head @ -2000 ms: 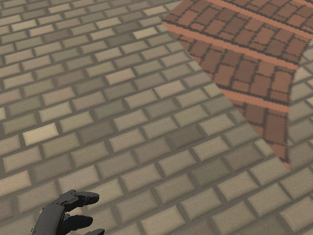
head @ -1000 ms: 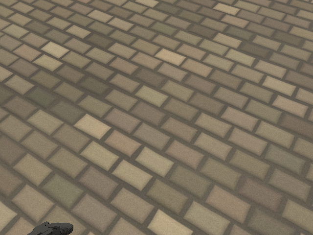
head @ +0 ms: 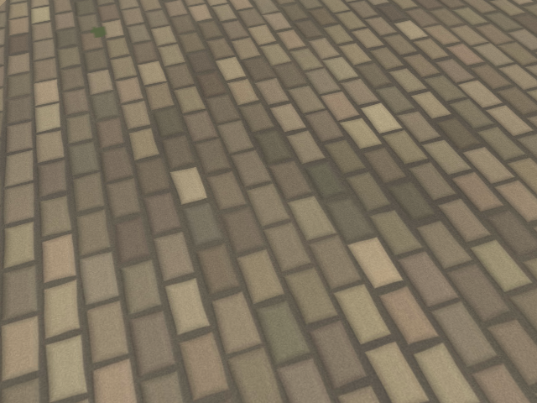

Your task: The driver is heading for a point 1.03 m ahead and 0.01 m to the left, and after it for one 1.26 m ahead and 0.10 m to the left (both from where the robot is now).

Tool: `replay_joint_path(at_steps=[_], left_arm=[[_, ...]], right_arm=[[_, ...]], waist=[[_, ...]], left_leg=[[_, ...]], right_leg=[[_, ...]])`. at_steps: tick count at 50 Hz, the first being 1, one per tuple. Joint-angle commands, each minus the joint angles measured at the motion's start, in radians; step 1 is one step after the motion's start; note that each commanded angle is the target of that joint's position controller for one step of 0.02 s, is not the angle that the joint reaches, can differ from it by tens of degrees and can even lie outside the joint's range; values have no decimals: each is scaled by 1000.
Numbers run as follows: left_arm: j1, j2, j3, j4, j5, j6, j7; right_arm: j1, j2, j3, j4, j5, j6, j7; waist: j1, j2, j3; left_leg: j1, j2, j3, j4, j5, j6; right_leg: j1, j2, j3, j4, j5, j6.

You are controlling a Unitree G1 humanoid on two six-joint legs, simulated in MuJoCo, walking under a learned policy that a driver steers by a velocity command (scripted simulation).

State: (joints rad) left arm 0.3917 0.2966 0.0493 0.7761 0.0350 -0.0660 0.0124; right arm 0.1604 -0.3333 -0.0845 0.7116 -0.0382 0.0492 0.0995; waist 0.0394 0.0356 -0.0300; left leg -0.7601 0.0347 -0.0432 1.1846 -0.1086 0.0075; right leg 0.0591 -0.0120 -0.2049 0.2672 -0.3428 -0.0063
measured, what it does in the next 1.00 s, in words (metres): walks ahead: left foot, then right foot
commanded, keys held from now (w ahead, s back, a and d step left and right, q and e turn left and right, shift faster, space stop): w+q+shift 0.26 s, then w+e+shift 0.74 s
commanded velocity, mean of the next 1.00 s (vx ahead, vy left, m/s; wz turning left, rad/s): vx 0.95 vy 0.00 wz -0.04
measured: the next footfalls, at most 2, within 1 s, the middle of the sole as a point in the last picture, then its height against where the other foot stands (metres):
left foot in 0.22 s outside the picture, level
right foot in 0.68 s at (219, 325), level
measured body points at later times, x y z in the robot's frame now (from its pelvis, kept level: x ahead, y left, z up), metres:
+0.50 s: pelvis +0.38 +0.16 -0.01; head +0.39 +0.17 +0.44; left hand +0.42 +0.43 -0.13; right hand +0.49 -0.10 -0.13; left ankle +0.27 +0.13 -0.74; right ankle +0.58 +0.04 -0.65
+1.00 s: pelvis +0.83 +0.29 +0.00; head +0.86 +0.29 +0.45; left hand +0.81 +0.58 -0.13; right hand +1.11 +0.10 -0.04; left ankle +1.03 +0.48 -0.69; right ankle +0.71 +0.22 -0.74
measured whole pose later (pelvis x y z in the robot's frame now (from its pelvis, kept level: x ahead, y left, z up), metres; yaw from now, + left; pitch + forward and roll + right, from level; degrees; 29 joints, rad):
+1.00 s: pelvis +0.83 +0.29 +0.00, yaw -5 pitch +2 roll -1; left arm 0.46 0.30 0.08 0.87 0.00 -0.07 -0.02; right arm -0.05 -0.23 0.07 0.56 -0.03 -0.07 0.02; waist 0.14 0.00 0.00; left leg -0.65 0.12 -0.13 0.62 0.00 -0.06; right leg -0.02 0.15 0.20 0.35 -0.34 -0.11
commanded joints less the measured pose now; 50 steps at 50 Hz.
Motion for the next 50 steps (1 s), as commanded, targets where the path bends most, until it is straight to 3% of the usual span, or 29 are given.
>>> replay_joint_path(at_steps=[1,5,7,9,10,11,12,13,14,15,16,19,21,24,27,29,31,33,34,35,36,37,38,39,40,42,44,47,50], left_arm=[[56,117,30,-5,4,-24,3],[115,104,25,59,12,-28,7],[88,123,23,73,10,-22,12],[77,192,36,77,7,1,21],[54,231,46,64,1,12,17],[14,234,46,45,-2,14,8],[60,98,17,13,5,7,-17],[-62,106,15,-99,-7,-20,-23],[-188,138,15,-142,-14,-39,-22],[-146,105,2,-121,-30,-47,-18],[-101,98,-4,-83,-24,-41,-17],[13,64,-11,-16,2,22,-41],[-59,45,-13,-22,-16,45,-55],[-224,27,-18,-60,-44,35,-60],[-281,9,-31,-67,-42,20,-74],[-240,29,-28,-39,-40,16,-78],[-120,83,-13,7,-32,30,-72],[236,178,32,107,-23,48,-60],[465,215,60,163,-40,51,-48],[400,184,51,213,-50,62,-35],[210,188,39,137,-21,48,-30],[125,183,51,78,-12,49,-13],[54,113,42,60,-8,51,-10],[5,130,41,52,-10,41,-8],[1,127,36,55,-10,24,-8],[-26,131,32,49,-20,-7,-14],[-19,158,49,37,-23,-24,-16],[13,171,69,29,-42,-23,-33],[49,185,85,23,-36,-11,-31]], right_arm=[[-227,-44,5,-129,1,-25,15],[-338,0,37,-180,6,-33,24],[-302,19,50,-181,11,-35,11],[-116,-21,32,-134,17,-40,-12],[64,-66,8,-87,21,-46,-24],[293,-124,-27,-12,14,-54,-45],[226,-217,-57,5,13,-45,-68],[231,-297,-76,-35,18,-31,-70],[269,-259,-66,-15,3,-30,-81],[254,-214,-55,14,4,-44,-93],[205,-156,-36,17,-2,-65,-100],[133,-52,11,30,15,-124,-102],[173,-63,10,62,18,-149,-87],[232,-36,24,95,19,-172,-74],[238,-23,45,112,27,-189,-89],[226,-54,44,114,28,-199,-108],[189,-102,30,105,22,-190,-147],[61,-159,11,67,0,-156,-171],[-72,-180,-4,46,9,-136,-169],[-171,30,54,-19,-19,-158,-135],[25,119,90,-90,9,-169,-122],[79,53,101,-120,0,-192,-104],[21,-31,91,-94,-27,-200,-93],[18,-38,90,-108,-40,-190,-89],[1,-34,97,-106,-54,-166,-92],[-49,-12,111,-127,-49,-120,-91],[-150,-4,122,-175,-16,-119,-82],[-238,28,131,-198,22,-120,-80],[-238,-12,114,-199,19,-134,-88]], waist=[[48,-118,219],[62,-103,261],[7,-114,207],[-109,-161,61],[-191,-178,-42],[-291,-144,-147],[-166,84,-144],[-171,113,-253],[-201,-24,-188],[-149,-55,-76],[-89,-125,2],[14,-82,69],[-3,-48,135],[-59,-10,209],[-59,5,172],[-25,28,104],[57,77,14],[262,88,-98],[420,-17,-119],[286,-324,3],[51,-289,-122],[36,-206,-195],[2,75,-36],[-60,84,50],[-80,118,115],[-103,123,184],[-64,35,183],[29,-49,114],[58,-97,61]], left_leg=[[-256,38,37,-79,5,31],[-202,47,161,-250,-65,109],[2,-20,246,-364,-129,170],[277,-127,287,-373,-223,210],[499,-168,264,-391,-268,234],[845,-178,169,-503,-250,267],[1108,31,-192,-615,-476,310],[1211,203,-731,-820,-623,420],[1169,223,-700,-910,-508,372],[1019,232,-591,-929,-362,344],[849,194,-465,-934,-251,299],[598,104,-237,-981,-32,233],[553,64,-106,-1042,97,161],[564,-15,81,-1081,440,63],[631,-1,181,-1115,746,5],[740,33,218,-1061,1052,-30],[842,82,238,-888,1339,-56],[743,111,222,-392,1452,-68],[574,-1,252,193,964,-61],[103,-202,172,611,-363,-39],[-129,-155,-33,723,-427,-39],[-175,-108,-157,632,-365,-20],[-128,-51,-129,485,-252,13],[-72,-18,-119,370,-237,3],[-21,10,-106,291,-249,-18],[135,59,-37,45,-187,-57],[282,83,-5,-239,-36,-81],[398,35,33,-513,189,-76],[398,-9,17,-673,145,-61]], right_leg=[[30,-285,126,-205,-47,-72],[101,-278,-13,-197,255,-65],[90,-258,-115,-81,844,-49],[93,-293,-126,200,1426,-58],[21,-315,-108,425,1476,-73],[-189,-300,-88,737,1266,-58],[-602,-144,-55,1058,127,-12],[-849,13,109,1321,-120,29],[-943,-49,238,1308,17,8],[-911,-94,221,1244,66,-5],[-830,-139,221,1159,84,-10],[-672,-194,243,1035,79,-6],[-730,-175,219,958,146,-13],[-763,-85,177,742,315,-49],[-666,-19,59,537,501,-91],[-563,43,11,451,566,-113],[-416,109,-18,427,527,-126],[-86,135,37,417,389,-187],[90,37,169,276,423,-301],[199,13,276,417,471,-315],[281,-113,690,362,412,-461],[266,-265,1035,49,-147,-516],[17,-227,1016,-85,-341,-430],[-165,-215,962,-105,-300,-406],[-307,-161,891,-111,-224,-386],[-573,-50,698,-159,-134,-351],[-662,-2,593,-163,66,-333],[-535,36,551,-122,197,-256],[-294,6,597,7,359,-207]])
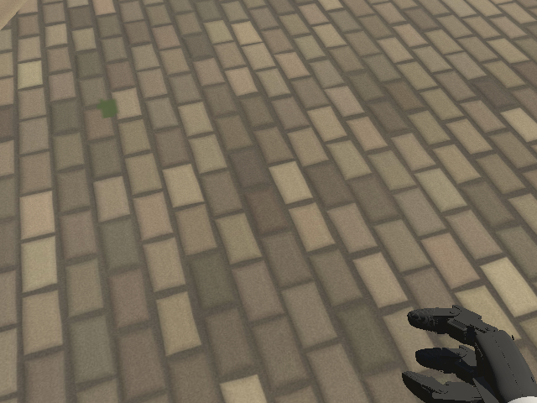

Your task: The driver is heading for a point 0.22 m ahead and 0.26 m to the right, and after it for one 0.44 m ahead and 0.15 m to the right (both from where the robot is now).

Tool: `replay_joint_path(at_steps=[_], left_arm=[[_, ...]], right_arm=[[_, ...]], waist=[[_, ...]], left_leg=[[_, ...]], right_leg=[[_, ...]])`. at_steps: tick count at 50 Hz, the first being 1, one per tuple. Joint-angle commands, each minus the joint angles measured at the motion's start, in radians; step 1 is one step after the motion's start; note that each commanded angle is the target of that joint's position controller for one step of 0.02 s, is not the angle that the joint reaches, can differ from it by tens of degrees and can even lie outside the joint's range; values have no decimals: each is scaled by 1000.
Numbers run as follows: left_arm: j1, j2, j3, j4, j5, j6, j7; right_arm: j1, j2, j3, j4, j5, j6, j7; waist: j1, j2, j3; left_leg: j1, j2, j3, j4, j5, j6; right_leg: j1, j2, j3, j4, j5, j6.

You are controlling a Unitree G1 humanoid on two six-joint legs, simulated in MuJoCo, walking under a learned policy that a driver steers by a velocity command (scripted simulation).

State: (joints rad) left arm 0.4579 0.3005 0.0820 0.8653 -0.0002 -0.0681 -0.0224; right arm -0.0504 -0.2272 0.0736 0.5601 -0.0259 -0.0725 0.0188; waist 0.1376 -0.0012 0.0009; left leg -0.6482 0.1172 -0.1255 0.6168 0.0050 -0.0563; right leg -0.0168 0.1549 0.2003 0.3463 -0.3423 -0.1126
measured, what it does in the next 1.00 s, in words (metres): walks ahead, turning right: left foot, then right foot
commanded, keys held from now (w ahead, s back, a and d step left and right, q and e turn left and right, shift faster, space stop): w+e+shift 0.18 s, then e+shift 0.38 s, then shift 0.44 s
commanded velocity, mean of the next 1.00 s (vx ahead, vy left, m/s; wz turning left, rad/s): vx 0.41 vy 0.00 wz -0.73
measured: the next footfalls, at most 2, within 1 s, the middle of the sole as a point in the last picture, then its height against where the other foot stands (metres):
left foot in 0.08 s outside the picture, level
right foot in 0.46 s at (340, 384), level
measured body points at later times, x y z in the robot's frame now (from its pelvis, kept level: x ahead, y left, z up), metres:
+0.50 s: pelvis +0.39 +0.03 -0.04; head +0.44 +0.01 +0.41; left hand +0.72 +0.13 -0.12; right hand +0.26 -0.22 -0.16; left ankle +0.26 +0.21 -0.65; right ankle +0.51 -0.05 -0.74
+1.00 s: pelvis +0.53 +0.07 +0.00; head +0.56 +0.07 +0.45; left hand +0.81 +0.18 -0.12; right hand +0.45 -0.21 -0.09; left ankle +0.62 +0.12 -0.74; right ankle +0.47 -0.03 -0.69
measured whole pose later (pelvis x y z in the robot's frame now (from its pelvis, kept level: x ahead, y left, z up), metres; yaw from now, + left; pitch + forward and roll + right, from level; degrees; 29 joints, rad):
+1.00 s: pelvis +0.53 +0.07 +0.00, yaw -44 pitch +0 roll -1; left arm 0.21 0.29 0.07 0.71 0.02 0.05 0.00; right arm 0.22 -0.23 0.00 0.68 -0.03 0.02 -0.03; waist 0.01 -0.03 0.03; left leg -0.29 0.00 -0.01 0.51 -0.22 0.03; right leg -0.44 0.16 0.15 0.88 -0.43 0.00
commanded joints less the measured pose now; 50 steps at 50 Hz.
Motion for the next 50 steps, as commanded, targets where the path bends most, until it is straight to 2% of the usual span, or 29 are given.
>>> replay_joint_path(at_steps=[1,2,3,4,5,6,7,8,10,13,17,19,21,22,23,24,25,26,27,29,33,36,42,43,44,45,46,48,50], left_arm=[[-20,194,57,-71,5,-7,8],[-39,215,61,-76,12,-8,6],[-93,221,62,-90,11,-15,1],[-136,115,31,-132,8,-30,6],[-39,-21,-12,-217,-41,-34,0],[-83,54,-17,-184,-14,-7,13],[-180,102,-5,-182,12,6,7],[-230,104,-1,-188,21,13,-7],[-295,65,-9,-223,41,38,-34],[-343,33,-25,-287,40,66,-38],[-385,12,-50,-325,36,63,-67],[-349,30,-44,-295,43,63,-73],[-196,76,-23,-257,56,59,-63],[-49,112,-1,-214,60,52,-47],[-18,157,24,-185,45,52,-17],[-78,263,43,-227,38,54,-2],[-54,307,67,-278,21,63,0],[-142,271,65,-308,9,83,24],[-201,210,48,-304,3,92,35],[-251,133,22,-280,5,86,37],[-242,128,17,-237,33,62,23],[-250,114,14,-224,32,70,18],[-234,101,14,-213,34,108,6],[-234,92,10,-210,24,111,12],[-205,55,-1,-209,17,107,19],[-146,-11,-18,-224,5,101,22],[-197,67,2,-228,25,100,26],[-202,88,16,-200,25,105,24],[-166,66,10,-175,17,117,16]], right_arm=[[18,-145,-57,-35,5,-20,-14],[136,-189,-79,-3,6,-28,-25],[334,-235,-104,42,-2,-37,-37],[582,-318,-138,76,-29,-41,-58],[512,-414,-160,72,-53,-29,-57],[397,-328,-163,54,-49,-17,-52],[342,-222,-139,45,-36,-14,-47],[341,-175,-127,71,-34,-13,-40],[416,-130,-114,144,-28,-23,-40],[423,-107,-111,187,7,-45,-24],[300,-157,-121,181,18,-52,-33],[336,-206,-137,193,27,-49,-39],[358,-252,-152,184,37,-33,-49],[339,-259,-157,166,39,-24,-48],[339,-227,-158,162,45,-13,-38],[488,-130,-134,135,7,2,-33],[524,-182,-137,83,10,22,-45],[485,-208,-127,79,-1,28,-50],[410,-213,-128,63,-7,35,-49],[397,-201,-127,72,-25,62,-60],[386,-131,-111,74,-11,95,-65],[328,-97,-99,54,1,99,-58],[284,-100,-103,40,13,108,-55],[315,-95,-104,48,7,99,-57],[311,-127,-110,44,-9,89,-63],[252,-207,-119,12,-26,83,-65],[275,-230,-136,30,-22,85,-60],[231,-150,-115,45,-1,79,-50],[180,-137,-114,42,0,77,-51]], waist=[[-62,-66,-9],[-129,-47,-94],[-249,-21,-201],[-343,102,-348],[-209,474,-455],[-201,302,-315],[-221,137,-182],[-214,47,-98],[-194,86,-11],[-142,115,14],[-80,107,67],[-74,88,40],[-7,90,-69],[51,77,-150],[64,-55,-144],[-59,-170,-172],[-18,-113,-477],[-47,-13,-432],[-77,33,-275],[-153,79,-92],[-172,68,-151],[-157,-13,-180],[-125,-117,-81],[-147,-110,-64],[-137,-31,-44],[-87,188,-57],[-140,239,-31],[-99,82,5],[-80,131,-15]], left_leg=[[344,-116,96,-134,-37,10],[477,-138,101,-147,-123,25],[705,-93,81,-113,-191,45],[948,142,-152,-122,-569,72],[1104,399,-774,-375,-842,184],[988,366,-779,-404,-1002,217],[870,299,-547,-365,-834,192],[758,244,-357,-357,-576,167],[673,173,-116,-344,-181,127],[632,157,76,-319,412,116],[435,77,321,-353,461,84],[462,57,364,-245,619,67],[469,96,350,31,761,57],[411,108,327,261,654,48],[267,-6,356,571,61,21],[21,-105,338,957,-719,-10],[-101,-151,108,1150,-658,-41],[-104,-100,36,1059,-539,-26],[-94,-70,21,933,-507,-21],[7,-38,40,743,-495,-24],[206,-46,80,518,-410,-7],[265,-68,86,373,-291,20],[367,-130,117,40,-338,53],[441,-133,115,-103,-299,69],[472,-43,15,-239,-314,94],[517,202,-259,-349,-218,171],[375,292,-365,-380,-74,297],[318,180,-219,-354,-41,286],[369,93,-91,-317,82,244]], right_leg=[[-165,-168,204,10,461,-81],[-141,-151,185,171,574,-57],[-229,-108,140,412,566,-31],[-395,-70,60,749,262,-28],[-707,5,-55,1021,-178,6],[-850,-105,-97,1120,-72,-8],[-867,-151,-124,1087,12,-6],[-832,-187,-128,1028,57,4],[-817,-226,-132,986,62,24],[-825,-216,-183,913,68,50],[-534,-176,-292,436,365,53],[-379,-91,-379,334,405,30],[-170,-42,-358,308,379,-27],[-4,-35,-305,276,398,-69],[124,-69,-230,163,505,-104],[277,-330,52,333,1357,-178],[489,-510,395,239,1369,-402],[339,-494,458,108,980,-383],[158,-429,406,37,727,-350],[-127,-347,280,-7,728,-272],[-325,-270,138,52,964,-204],[-351,-224,116,45,735,-130],[-350,-220,227,45,284,-75],[-376,-205,239,77,239,-43],[-402,-161,210,148,110,11],[-491,-30,47,328,-116,75],[-465,27,-70,486,-231,97],[-400,-19,-40,631,-136,118],[-386,-18,-63,669,-89,136]])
